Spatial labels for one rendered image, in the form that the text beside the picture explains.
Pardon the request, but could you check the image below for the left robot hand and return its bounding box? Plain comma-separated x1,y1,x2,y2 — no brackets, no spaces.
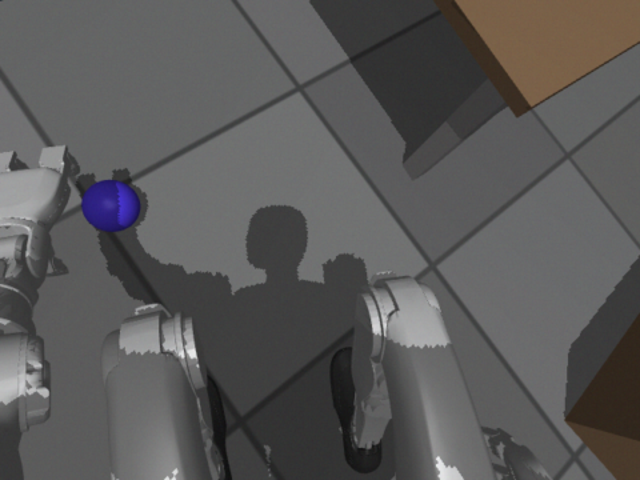
0,145,80,277

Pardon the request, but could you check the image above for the left robot arm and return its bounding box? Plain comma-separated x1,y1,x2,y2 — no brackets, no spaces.
0,218,51,480

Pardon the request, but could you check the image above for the right robot foot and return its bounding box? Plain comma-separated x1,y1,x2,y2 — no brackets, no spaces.
330,347,382,473

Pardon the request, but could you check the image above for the coffee table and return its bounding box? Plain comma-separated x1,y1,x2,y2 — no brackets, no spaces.
402,0,640,181

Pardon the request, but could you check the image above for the right robot hand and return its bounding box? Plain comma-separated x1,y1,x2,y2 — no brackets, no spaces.
481,426,553,480

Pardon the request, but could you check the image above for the left robot foot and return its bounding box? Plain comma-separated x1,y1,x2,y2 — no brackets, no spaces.
206,375,232,480

